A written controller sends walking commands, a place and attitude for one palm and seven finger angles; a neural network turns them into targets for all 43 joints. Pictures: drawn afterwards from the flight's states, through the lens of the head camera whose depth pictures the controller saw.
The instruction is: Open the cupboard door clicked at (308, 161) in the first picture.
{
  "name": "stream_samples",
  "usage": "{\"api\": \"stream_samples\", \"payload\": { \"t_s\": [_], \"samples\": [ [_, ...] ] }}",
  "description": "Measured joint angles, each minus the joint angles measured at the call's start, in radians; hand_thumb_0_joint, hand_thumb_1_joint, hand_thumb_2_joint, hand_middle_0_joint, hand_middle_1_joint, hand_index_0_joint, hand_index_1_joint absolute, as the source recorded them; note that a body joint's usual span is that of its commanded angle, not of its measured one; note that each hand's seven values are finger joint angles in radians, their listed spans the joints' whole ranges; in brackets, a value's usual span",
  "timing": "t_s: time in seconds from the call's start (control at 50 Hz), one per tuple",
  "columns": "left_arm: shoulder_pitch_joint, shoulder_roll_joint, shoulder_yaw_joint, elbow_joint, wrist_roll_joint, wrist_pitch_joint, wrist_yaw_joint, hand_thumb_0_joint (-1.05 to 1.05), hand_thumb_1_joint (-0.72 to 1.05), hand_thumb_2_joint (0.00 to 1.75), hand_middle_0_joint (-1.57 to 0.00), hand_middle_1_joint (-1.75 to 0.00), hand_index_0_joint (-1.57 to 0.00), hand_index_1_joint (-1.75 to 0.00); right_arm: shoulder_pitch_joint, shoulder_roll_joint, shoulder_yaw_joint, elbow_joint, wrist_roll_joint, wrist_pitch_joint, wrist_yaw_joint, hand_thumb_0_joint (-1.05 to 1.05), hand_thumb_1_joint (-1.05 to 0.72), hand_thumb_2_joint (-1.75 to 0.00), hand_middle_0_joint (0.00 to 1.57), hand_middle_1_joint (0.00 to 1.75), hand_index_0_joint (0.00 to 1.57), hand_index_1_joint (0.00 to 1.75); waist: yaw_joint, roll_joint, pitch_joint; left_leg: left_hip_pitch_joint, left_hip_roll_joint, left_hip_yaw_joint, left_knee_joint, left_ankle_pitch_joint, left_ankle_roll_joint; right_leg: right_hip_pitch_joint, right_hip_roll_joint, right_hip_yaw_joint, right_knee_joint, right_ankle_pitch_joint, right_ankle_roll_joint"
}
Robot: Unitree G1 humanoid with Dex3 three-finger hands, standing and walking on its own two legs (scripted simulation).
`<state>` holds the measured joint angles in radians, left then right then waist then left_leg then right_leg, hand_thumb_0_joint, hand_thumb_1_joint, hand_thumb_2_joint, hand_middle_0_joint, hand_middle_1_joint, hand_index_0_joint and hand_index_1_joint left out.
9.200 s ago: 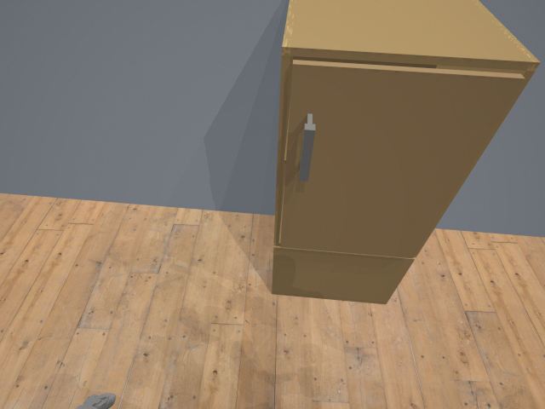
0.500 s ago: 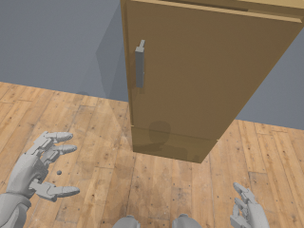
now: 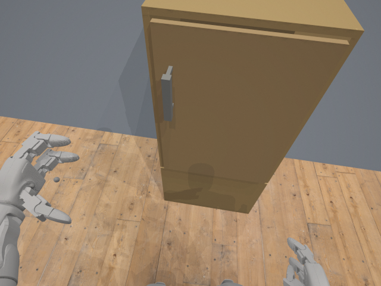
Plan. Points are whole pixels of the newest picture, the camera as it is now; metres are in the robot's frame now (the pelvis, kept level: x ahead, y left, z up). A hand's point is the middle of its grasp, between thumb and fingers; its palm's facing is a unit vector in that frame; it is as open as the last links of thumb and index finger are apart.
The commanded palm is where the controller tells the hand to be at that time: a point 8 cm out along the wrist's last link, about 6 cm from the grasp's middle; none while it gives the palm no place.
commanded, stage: raise the hand with hooked fingers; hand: left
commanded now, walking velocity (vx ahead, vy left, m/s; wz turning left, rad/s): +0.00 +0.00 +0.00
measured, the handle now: (169, 94) +0.56 +0.10 +0.07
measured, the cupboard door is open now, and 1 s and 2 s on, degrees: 0 0 0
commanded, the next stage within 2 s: move the hooked fingers beside the handle in 0.54 s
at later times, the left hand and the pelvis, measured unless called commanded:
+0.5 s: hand (61, 178) +0.29 +0.27 +0.08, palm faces -0.05 -1.00 -0.04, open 14.0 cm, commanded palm +0.26 +0.32 +0.09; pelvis +0.00 +0.00 +0.01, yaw -1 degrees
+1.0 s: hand (82, 156) +0.34 +0.24 +0.08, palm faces -0.09 -1.00 +0.00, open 14.0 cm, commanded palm +0.32 +0.30 +0.08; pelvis +0.00 +0.01 +0.00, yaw +0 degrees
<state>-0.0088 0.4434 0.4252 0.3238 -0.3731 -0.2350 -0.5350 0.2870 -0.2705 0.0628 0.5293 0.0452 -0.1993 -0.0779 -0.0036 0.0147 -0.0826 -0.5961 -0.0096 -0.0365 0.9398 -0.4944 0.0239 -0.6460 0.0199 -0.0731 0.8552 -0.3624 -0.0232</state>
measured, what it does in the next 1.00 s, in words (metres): stands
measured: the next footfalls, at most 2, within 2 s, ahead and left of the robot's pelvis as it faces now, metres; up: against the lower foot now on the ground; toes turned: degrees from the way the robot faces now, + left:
none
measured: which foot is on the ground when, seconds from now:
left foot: down 0.00-1.00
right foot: down 0.00-1.00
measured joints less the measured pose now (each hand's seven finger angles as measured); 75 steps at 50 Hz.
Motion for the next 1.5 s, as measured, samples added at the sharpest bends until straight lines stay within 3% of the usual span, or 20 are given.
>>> {"api": "stream_samples", "payload": {
  "t_s": [0.14, 0.36, 0.66, 0.8, 0.92, 1.08, 1.26, 1.5],
  "samples": [
    [-0.055, 0.031, 0.01, 0.101, 0.003, 0.051, -0.04, -0.01, -0.5, 0.3, -0.3, -1.2, -0.3, -1.2, 0.015, -0.018, -0.009, 0.004, 0.006, 0.011, -0.002, 0.01, -0.9, -0.9, 0.2, 0.3, 0.21, 0.3, -0.011, 0.007, -0.001, 0.022, 0.002, 0.007, -0.038, 0.02, -0.002, 0.017, 0.002, 0.007, -0.032, 0.018, -0.002],
    [-0.039, -0.008, 0.015, 0.102, 0.005, -0.009, -0.024, -0.01, -0.5, 0.3, -0.3, -1.2, -0.3, -1.2, 0.016, -0.019, -0.02, -0.001, 0.0, 0.012, 0.005, 0.01, -0.9, -0.9, 0.2, 0.3, 0.21, 0.3, -0.011, -0.01, 0.01, 0.022, 0.005, 0.013, -0.043, 0.023, -0.003, 0.013, 0.006, 0.014, -0.034, 0.023, -0.004],
    [-0.053, 0.008, 0.011, 0.117, 0.0, 0.006, -0.04, -0.01, -0.5, 0.3, -0.3, -1.2, -0.3, -1.2, 0.003, -0.003, -0.005, -0.002, 0.0, 0.009, 0.0, 0.01, -0.9, -0.9, 0.2, 0.3, 0.21, 0.3, -0.002, 0.003, -0.002, 0.03, -0.003, 0.013, -0.049, 0.023, 0.005, 0.025, -0.001, 0.015, -0.042, 0.023, 0.005],
    [-0.126, -0.012, -0.032, 0.155, 0.018, 0.004, -0.031, -0.01, -0.51, 0.3, -0.3, -1.2, -0.3, -1.2, -0.001, -0.011, -0.006, 0.008, -0.001, 0.008, -0.009, 0.01, -0.9, -0.9, 0.2, 0.3, 0.21, 0.3, 0.004, -0.002, 0.008, 0.01, -0.01, 0.006, -0.033, 0.022, 0.009, 0.011, -0.009, 0.008, -0.031, 0.021, 0.009],
    [-0.189, -0.033, -0.075, 0.154, 0.051, -0.005, 0.009, -0.01, -0.51, 0.3, -0.3, -1.2, -0.3, -1.2, -0.004, -0.005, -0.008, 0.018, -0.006, 0.014, -0.007, 0.01, -0.9, -0.9, 0.2, 0.3, 0.21, 0.3, -0.012, -0.01, 0.009, -0.002, -0.014, 0.011, -0.031, 0.023, 0.01, -0.004, -0.013, 0.012, -0.026, 0.021, 0.011],
    [-0.261, -0.011, -0.046, 0.248, 0.074, 0.014, 0.049, -0.01, -0.5, 0.3, -0.3, -1.2, -0.3, -1.2, 0.021, 0.003, -0.004, 0.013, -0.008, 0.051, 0.005, 0.01, -0.9, -0.9, 0.2, 0.3, 0.21, 0.3, -0.038, -0.014, 0.001, -0.008, -0.009, 0.026, -0.045, 0.028, 0.009, -0.02, -0.008, 0.027, -0.031, 0.026, 0.01],
    [-0.359, -0.014, -0.07, 0.342, 0.085, -0.025, 0.052, -0.01, -0.5, 0.3, -0.3, -1.2, -0.3, -1.2, 0.049, -0.007, -0.013, 0.043, -0.006, 0.086, 0.009, 0.01, -0.9, -0.9, 0.2, 0.3, 0.21, 0.3, -0.04, -0.008, 0.002, -0.035, -0.009, 0.021, -0.037, 0.027, 0.008, -0.045, -0.007, 0.022, -0.024, 0.025, 0.008],
    [-0.528, -0.006, -0.068, 0.491, 0.139, -0.061, 0.099, -0.01, -0.5, 0.3, -0.3, -1.2, -0.3, -1.2, 0.054, -0.005, -0.021, 0.054, -0.012, 0.126, 0.02, 0.01, -0.9, -0.9, 0.2, 0.3, 0.21, 0.3, -0.076, -0.012, -0.001, -0.08, 0.0, 0.031, -0.028, 0.023, 0.002, -0.097, 0.002, 0.031, -0.009, 0.024, 0.003]
  ]
}}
